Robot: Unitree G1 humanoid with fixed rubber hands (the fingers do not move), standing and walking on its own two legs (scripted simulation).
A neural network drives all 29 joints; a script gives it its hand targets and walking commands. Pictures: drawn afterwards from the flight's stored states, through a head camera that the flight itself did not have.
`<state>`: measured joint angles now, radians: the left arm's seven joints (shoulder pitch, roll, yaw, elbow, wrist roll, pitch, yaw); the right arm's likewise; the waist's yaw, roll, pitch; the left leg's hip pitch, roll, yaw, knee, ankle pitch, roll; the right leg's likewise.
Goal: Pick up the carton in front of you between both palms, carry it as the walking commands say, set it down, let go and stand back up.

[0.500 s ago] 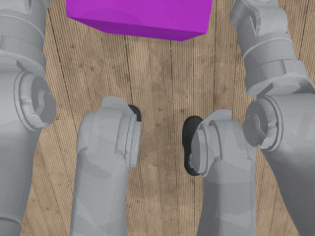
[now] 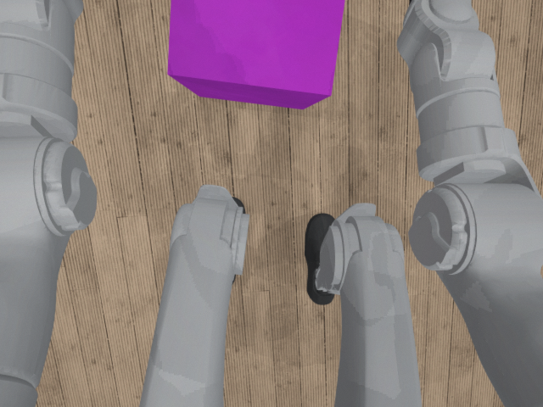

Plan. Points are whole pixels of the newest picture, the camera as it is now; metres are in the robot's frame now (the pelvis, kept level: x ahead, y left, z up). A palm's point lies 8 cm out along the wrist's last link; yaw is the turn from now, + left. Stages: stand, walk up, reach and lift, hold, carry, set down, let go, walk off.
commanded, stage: set down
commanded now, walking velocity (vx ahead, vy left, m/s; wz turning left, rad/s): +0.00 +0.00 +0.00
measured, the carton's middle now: (258, 31) +0.56 +0.10 -0.32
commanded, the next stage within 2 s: let go in 0.64 s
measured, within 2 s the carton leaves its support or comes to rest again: neither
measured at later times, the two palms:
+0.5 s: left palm out of the picture +0.55 +0.30 +0.04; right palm out of the picture +0.57 -0.09 +0.03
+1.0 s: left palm out of the picture +0.46 +0.30 +0.14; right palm out of the picture +0.49 -0.13 +0.14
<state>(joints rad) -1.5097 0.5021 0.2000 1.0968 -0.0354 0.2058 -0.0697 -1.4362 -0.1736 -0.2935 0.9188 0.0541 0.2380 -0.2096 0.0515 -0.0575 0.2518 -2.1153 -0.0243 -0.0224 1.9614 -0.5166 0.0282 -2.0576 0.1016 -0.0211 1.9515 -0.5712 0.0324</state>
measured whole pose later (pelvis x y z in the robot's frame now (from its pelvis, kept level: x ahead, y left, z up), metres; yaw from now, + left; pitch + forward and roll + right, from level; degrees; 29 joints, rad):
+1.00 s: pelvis +0.07 +0.00 +0.26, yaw +4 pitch +36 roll -1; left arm -0.78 0.34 0.28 0.80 0.08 0.12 -0.13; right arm -0.68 -0.10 -0.20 0.61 -0.09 0.17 -0.09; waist 0.02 -0.03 0.01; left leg -1.25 -0.05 -0.04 0.87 -0.25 0.02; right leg -1.21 0.06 0.05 0.88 -0.30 0.01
